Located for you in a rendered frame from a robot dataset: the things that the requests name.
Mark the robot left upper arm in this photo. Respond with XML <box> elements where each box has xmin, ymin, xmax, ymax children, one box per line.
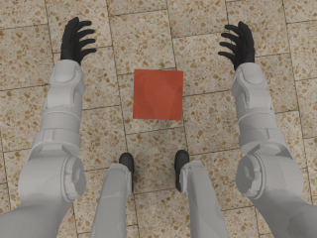
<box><xmin>0</xmin><ymin>154</ymin><xmax>87</xmax><ymax>238</ymax></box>

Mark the left robot hand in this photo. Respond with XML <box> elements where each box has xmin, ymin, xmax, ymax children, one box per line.
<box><xmin>60</xmin><ymin>17</ymin><xmax>97</xmax><ymax>66</ymax></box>

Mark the right robot hand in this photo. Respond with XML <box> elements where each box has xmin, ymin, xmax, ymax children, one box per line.
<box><xmin>218</xmin><ymin>21</ymin><xmax>256</xmax><ymax>71</ymax></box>

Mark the robot left forearm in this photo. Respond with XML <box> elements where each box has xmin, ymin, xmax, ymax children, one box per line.
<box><xmin>18</xmin><ymin>59</ymin><xmax>86</xmax><ymax>199</ymax></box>

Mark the carton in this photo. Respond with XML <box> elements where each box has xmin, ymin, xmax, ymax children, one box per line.
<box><xmin>133</xmin><ymin>68</ymin><xmax>183</xmax><ymax>120</ymax></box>

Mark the robot shin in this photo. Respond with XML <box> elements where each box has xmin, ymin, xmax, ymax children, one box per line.
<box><xmin>179</xmin><ymin>161</ymin><xmax>208</xmax><ymax>185</ymax></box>
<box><xmin>104</xmin><ymin>163</ymin><xmax>129</xmax><ymax>178</ymax></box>

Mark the robot right forearm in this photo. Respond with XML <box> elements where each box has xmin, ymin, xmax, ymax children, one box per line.
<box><xmin>231</xmin><ymin>62</ymin><xmax>304</xmax><ymax>192</ymax></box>

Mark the robot right shin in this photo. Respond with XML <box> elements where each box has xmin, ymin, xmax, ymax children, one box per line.
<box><xmin>179</xmin><ymin>161</ymin><xmax>208</xmax><ymax>185</ymax></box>

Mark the robot right upper arm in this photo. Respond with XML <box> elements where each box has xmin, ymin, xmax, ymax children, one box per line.
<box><xmin>235</xmin><ymin>153</ymin><xmax>317</xmax><ymax>238</ymax></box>

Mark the robot left shin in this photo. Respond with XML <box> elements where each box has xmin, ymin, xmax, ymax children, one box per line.
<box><xmin>104</xmin><ymin>163</ymin><xmax>129</xmax><ymax>178</ymax></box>

